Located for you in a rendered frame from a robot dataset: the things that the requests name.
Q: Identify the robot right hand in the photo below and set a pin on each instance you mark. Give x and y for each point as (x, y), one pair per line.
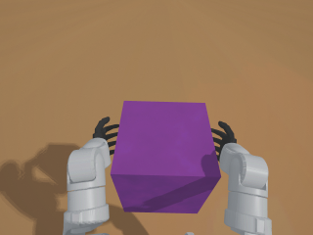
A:
(228, 137)

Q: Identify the robot left hand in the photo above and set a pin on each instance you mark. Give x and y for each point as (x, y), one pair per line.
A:
(100, 132)

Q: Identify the carton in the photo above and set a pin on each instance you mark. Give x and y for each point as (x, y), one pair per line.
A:
(164, 158)

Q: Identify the left robot forearm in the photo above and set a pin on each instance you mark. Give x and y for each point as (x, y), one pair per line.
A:
(86, 200)

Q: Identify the right robot forearm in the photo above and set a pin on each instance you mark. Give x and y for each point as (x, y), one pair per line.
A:
(247, 209)

